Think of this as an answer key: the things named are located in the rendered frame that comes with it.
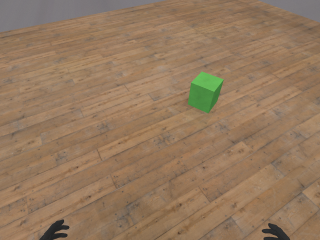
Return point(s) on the robot right hand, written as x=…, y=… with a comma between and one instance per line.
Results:
x=275, y=230

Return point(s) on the carton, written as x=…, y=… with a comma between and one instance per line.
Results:
x=204, y=91

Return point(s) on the robot left hand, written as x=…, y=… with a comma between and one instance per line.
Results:
x=57, y=226

